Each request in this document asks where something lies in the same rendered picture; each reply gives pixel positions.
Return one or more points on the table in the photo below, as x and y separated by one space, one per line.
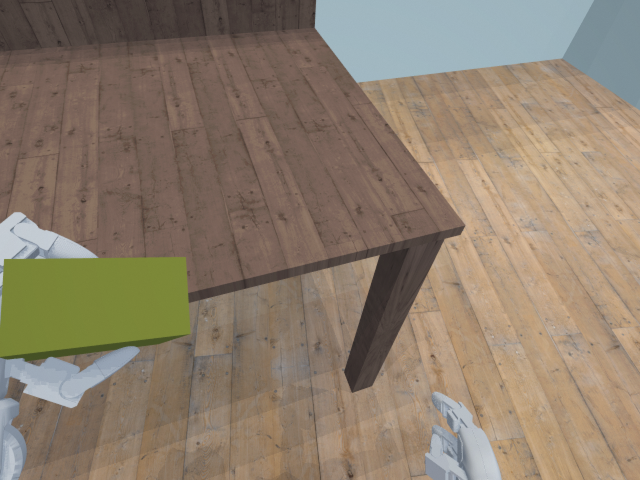
224 131

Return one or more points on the right robot hand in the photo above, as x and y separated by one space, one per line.
469 456

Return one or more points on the sponge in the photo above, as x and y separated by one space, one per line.
70 306

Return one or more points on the left robot forearm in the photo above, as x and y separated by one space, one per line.
13 449

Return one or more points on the left robot hand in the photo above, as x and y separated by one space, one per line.
54 380

